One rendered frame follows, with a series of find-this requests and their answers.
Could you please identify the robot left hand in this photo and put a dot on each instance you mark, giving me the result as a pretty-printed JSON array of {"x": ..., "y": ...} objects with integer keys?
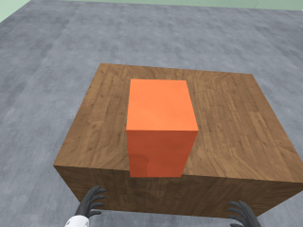
[{"x": 86, "y": 204}]

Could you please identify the pedestal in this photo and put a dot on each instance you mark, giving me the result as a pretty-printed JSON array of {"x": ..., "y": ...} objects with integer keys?
[{"x": 241, "y": 151}]

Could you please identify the robot right hand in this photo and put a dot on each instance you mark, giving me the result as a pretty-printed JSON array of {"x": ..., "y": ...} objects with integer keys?
[{"x": 248, "y": 217}]

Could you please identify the left robot forearm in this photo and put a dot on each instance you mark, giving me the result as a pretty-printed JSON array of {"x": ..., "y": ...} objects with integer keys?
[{"x": 78, "y": 221}]

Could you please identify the carton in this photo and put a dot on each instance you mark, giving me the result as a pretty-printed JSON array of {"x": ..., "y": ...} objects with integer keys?
[{"x": 161, "y": 127}]

